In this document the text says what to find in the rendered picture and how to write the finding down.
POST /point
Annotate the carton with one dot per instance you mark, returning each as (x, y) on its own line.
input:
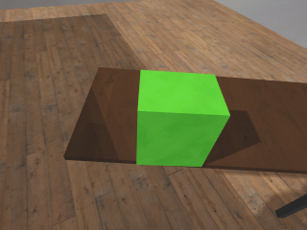
(179, 118)

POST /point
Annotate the table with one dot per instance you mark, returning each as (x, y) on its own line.
(266, 130)

